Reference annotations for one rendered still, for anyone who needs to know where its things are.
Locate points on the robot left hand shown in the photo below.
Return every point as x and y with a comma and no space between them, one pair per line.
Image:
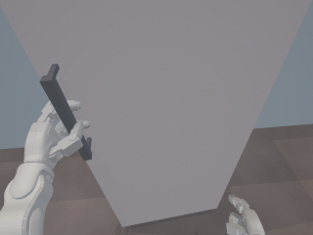
42,138

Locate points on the left robot forearm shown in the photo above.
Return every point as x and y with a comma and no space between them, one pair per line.
25,200

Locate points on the robot right hand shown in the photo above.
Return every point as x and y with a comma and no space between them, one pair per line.
247,224

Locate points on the handle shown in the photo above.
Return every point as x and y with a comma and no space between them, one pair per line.
60,104

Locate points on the fridge door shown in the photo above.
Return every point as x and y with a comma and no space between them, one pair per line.
172,88

